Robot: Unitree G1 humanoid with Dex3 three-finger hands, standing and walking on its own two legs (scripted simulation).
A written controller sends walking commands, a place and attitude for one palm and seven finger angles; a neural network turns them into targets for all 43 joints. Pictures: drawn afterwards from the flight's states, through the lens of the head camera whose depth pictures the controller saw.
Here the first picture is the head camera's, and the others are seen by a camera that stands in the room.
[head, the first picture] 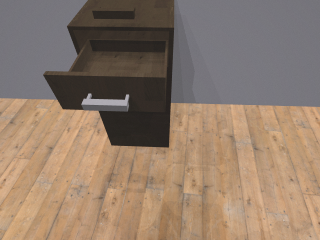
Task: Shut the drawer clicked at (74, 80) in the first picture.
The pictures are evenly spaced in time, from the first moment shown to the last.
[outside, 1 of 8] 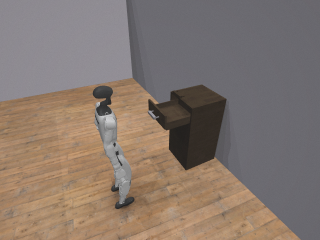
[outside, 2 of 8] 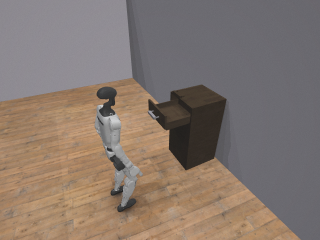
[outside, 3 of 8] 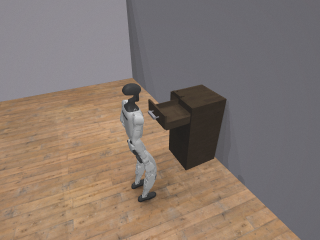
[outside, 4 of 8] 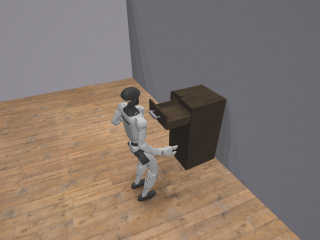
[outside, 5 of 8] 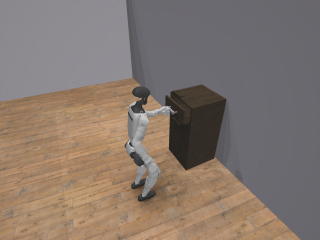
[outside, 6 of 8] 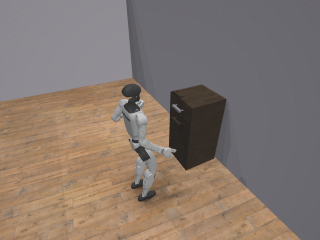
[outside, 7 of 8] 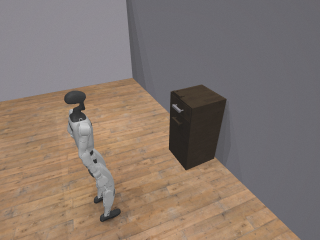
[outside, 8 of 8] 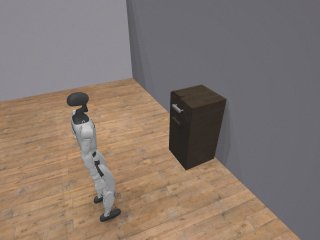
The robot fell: no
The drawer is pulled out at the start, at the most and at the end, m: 0.30 0.30 0.00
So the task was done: yes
